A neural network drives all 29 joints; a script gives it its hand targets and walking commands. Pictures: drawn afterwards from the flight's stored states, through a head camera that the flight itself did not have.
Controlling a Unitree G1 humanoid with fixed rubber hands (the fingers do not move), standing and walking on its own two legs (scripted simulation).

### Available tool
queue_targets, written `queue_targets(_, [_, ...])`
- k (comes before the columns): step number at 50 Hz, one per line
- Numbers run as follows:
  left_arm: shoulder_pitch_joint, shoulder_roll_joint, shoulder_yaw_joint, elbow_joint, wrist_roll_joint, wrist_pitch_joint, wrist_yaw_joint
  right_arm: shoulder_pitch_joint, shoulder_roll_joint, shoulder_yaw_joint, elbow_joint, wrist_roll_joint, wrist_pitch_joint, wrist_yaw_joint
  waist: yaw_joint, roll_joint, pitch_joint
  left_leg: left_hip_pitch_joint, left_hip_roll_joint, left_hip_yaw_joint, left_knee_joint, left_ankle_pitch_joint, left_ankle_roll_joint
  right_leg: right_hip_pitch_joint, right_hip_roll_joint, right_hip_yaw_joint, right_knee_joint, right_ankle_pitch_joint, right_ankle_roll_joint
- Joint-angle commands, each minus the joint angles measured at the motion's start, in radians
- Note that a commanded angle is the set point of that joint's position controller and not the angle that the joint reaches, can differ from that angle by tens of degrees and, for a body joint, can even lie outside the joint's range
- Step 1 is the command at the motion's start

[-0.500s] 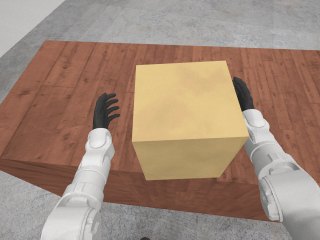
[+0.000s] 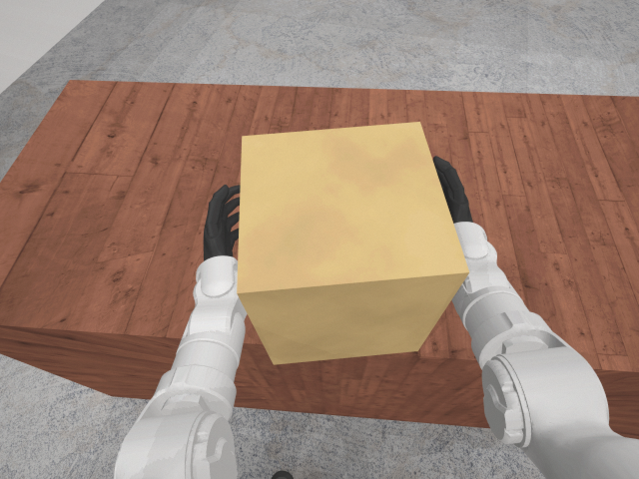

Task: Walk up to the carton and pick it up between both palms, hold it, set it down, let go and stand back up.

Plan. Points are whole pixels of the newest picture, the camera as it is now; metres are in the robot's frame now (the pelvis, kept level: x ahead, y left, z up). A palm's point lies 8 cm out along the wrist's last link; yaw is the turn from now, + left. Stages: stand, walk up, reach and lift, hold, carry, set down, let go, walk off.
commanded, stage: reach and lift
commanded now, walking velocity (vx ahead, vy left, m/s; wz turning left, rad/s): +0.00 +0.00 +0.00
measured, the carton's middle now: (339, 255) +0.39 +0.04 +0.02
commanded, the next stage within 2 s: none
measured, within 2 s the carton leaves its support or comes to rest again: leaves its support in 1.54 s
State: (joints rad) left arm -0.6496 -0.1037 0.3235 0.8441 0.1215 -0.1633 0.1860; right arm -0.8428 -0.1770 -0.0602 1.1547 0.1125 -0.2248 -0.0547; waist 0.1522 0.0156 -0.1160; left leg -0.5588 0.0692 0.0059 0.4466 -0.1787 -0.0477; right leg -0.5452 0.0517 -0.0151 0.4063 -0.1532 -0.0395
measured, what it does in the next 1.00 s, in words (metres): stands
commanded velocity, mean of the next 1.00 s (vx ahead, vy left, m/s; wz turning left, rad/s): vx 0.00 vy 0.00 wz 0.00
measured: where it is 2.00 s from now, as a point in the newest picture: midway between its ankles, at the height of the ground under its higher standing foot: outside the picture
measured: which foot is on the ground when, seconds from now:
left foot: down 0.00-1.00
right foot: down 0.00-1.00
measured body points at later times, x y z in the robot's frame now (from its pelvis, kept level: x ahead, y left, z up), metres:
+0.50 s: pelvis +0.00 +0.00 +0.01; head +0.09 -0.01 +0.45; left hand +0.38 +0.19 +0.04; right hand +0.46 -0.10 +0.04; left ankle +0.00 +0.15 -0.74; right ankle +0.01 -0.09 -0.74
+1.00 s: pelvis +0.02 +0.00 +0.01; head +0.09 +0.00 +0.46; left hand +0.38 +0.19 +0.03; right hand +0.46 -0.10 +0.04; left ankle +0.01 +0.14 -0.74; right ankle +0.01 -0.09 -0.74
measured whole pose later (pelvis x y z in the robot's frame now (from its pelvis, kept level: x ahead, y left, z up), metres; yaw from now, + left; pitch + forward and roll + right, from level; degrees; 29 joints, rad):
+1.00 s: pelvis +0.02 +0.00 +0.01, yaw +2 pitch +12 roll +0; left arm -0.55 -0.15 0.45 0.80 0.29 -0.23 0.10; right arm -0.75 -0.07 -0.31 1.17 -0.22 -0.33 -0.04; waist 0.11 0.00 -0.08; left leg -0.37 0.06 0.02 0.31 -0.15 -0.05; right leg -0.35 0.04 -0.04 0.28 -0.14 -0.04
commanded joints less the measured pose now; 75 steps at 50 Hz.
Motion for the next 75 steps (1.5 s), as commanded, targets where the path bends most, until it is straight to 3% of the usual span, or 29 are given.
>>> queue_targets(1, [-0.4,0.065,-0.044,-0.216,-0.002,-0.059,0.005,-0.499,-0.03,0.035,-0.201,0.007,-0.05,0.005,0.03,-0.09,-0.761,0.136,-0.066,0.089,0.014,0.418,-0.003,0.545,0.004,0.015,0.063,0.46,0.069])
queue_targets(9, [-0.419,0.03,-0.06,-0.198,-0.012,-0.074,0.006,-0.511,0.01,0.039,-0.209,-0.004,-0.045,0.006,0.029,-0.087,-0.763,0.161,-0.061,0.086,0.037,0.428,-0.007,0.49,0.004,0.008,0.058,0.431,0.06])
queue_targets(12, [-0.423,0.016,-0.057,-0.186,0.002,-0.07,-0.002,-0.503,0.029,0.017,-0.192,-0.028,-0.044,0.006,0.016,-0.088,-0.733,0.16,-0.062,0.085,0.03,0.41,-0.007,0.487,-0.001,0.005,0.055,0.432,0.063])
queue_targets(15, [-0.432,-0.01,-0.046,-0.188,0.015,-0.088,-0.014,-0.514,0.084,0.01,-0.225,-0.064,-0.056,0.015,0.025,-0.109,-0.771,0.137,-0.067,0.092,0.026,0.404,0.002,0.522,-0.009,0.008,0.057,0.454,0.073])
queue_targets(18, [-0.461,-0.104,-0.042,-0.161,0.072,-0.105,-0.049,-0.518,0.22,-0.013,-0.205,-0.153,-0.069,0.045,0.025,-0.108,-0.724,0.124,-0.068,0.097,-0.01,0.365,0.005,0.549,-0.022,0.001,0.047,0.452,0.078])
queue_targets(21, [-0.497,-0.397,-0.113,-0.112,0.166,-0.119,-0.135,-0.497,0.576,-0.034,-0.162,-0.345,-0.105,0.124,0.009,-0.083,-0.684,0.18,-0.068,0.11,-0.06,0.343,0.005,0.556,-0.029,-0.028,0.007,0.433,0.069])
queue_targets(24, [-0.457,-0.467,-0.149,-0.069,0.207,-0.139,-0.161,-0.418,0.676,-0.061,-0.107,-0.438,-0.156,0.152,0.003,-0.067,-0.653,0.198,-0.065,0.12,-0.075,0.375,0.009,0.593,-0.032,-0.031,-0.002,0.493,0.049])
queue_targets(27, [-0.431,-0.446,-0.12,-0.037,0.224,-0.138,-0.172,-0.394,0.675,-0.077,-0.048,-0.448,-0.169,0.147,0.009,-0.084,-0.518,0.147,-0.066,0.123,-0.127,0.313,0.025,0.647,-0.046,-0.022,-0.014,0.479,0.063])
queue_targets(31, [-0.397,-0.447,-0.13,-0.034,0.226,-0.136,-0.166,-0.378,0.667,-0.079,-0.036,-0.45,-0.179,0.146,0.011,-0.081,-0.492,0.187,-0.065,0.13,-0.134,0.336,0.024,0.619,-0.035,-0.029,-0.045,0.427,0.054])
queue_targets(37, [-0.373,-0.468,-0.164,-0.063,0.224,-0.124,-0.164,-0.369,0.665,-0.065,-0.045,-0.438,-0.189,0.139,-0.002,-0.051,-0.491,0.229,-0.065,0.127,-0.124,0.384,0.014,0.604,-0.034,-0.032,-0.056,0.462,0.051])
queue_targets(46, [-0.349,-0.493,-0.189,-0.085,0.217,-0.117,-0.164,-0.362,0.682,-0.01,-0.071,-0.409,-0.204,0.13,-0.008,-0.059,-0.494,0.233,-0.061,0.113,-0.114,0.435,0.012,0.62,-0.034,-0.035,-0.044,0.555,0.054])
queue_targets(64, [-0.372,-0.5,-0.193,-0.085,0.204,-0.105,-0.161,-0.372,0.683,0.014,-0.078,-0.397,-0.196,0.121,-0.013,-0.063,-0.511,0.239,-0.056,0.108,-0.119,0.402,0.018,0.596,-0.038,-0.032,-0.051,0.514,0.048])
queue_targets(70, [-0.424,-0.532,-0.226,-0.092,0.187,-0.146,-0.161,-0.426,0.707,0.045,-0.114,-0.411,-0.255,0.105,-0.025,-0.067,-0.592,0.213,-0.056,0.103,-0.109,0.424,0.016,0.644,-0.045,-0.036,-0.02,0.643,0.06])
queue_targets(75, [-0.461,-0.547,-0.225,-0.085,0.196,-0.208,-0.161,-0.459,0.697,0.059,-0.106,-0.456,-0.351,0.093,-0.027,-0.084,-0.639,0.205,-0.05,0.109,-0.115,0.43,0.013,0.646,-0.045,-0.046,-0.011,0.677,0.059])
